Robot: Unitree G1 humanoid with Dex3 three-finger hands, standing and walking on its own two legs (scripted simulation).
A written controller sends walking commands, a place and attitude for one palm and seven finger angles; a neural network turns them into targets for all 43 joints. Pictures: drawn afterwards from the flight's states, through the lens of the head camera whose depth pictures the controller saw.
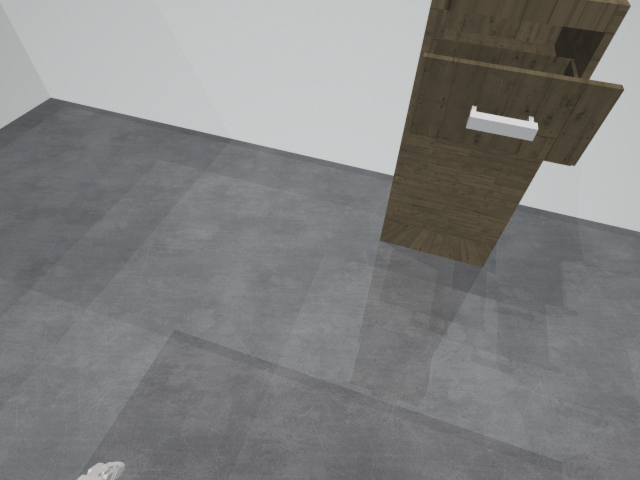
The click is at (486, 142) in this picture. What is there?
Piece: drawer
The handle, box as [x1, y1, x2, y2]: [466, 106, 537, 140]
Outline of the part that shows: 466,124 467,128 528,140 532,140 537,131 537,123 533,121 533,117 529,116 525,121 477,112 475,110 476,106 471,107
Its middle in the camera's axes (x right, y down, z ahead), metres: +0.38 -0.25 +0.81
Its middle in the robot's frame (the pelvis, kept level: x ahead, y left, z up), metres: +0.80 -0.34 +0.04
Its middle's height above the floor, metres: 0.81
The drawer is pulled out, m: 0.28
